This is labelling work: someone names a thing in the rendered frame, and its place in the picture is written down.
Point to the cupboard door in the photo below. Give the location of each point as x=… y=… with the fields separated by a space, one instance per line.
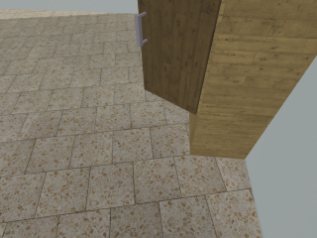
x=180 y=35

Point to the handle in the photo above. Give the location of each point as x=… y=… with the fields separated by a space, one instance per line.
x=139 y=30

